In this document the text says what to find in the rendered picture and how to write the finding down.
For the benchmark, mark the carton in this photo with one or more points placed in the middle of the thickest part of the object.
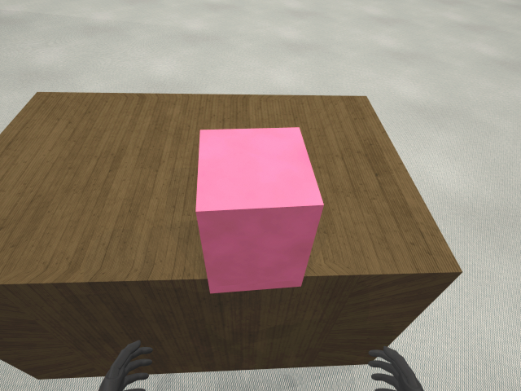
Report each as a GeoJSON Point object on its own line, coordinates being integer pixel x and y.
{"type": "Point", "coordinates": [258, 207]}

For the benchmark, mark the left robot hand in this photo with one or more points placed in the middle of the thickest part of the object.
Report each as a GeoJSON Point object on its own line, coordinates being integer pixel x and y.
{"type": "Point", "coordinates": [116, 378]}

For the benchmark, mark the pedestal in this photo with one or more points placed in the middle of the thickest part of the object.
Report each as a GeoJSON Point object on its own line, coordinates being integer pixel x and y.
{"type": "Point", "coordinates": [100, 244]}

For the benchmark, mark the right robot hand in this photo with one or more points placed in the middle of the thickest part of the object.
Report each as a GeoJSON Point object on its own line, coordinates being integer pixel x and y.
{"type": "Point", "coordinates": [403, 378]}

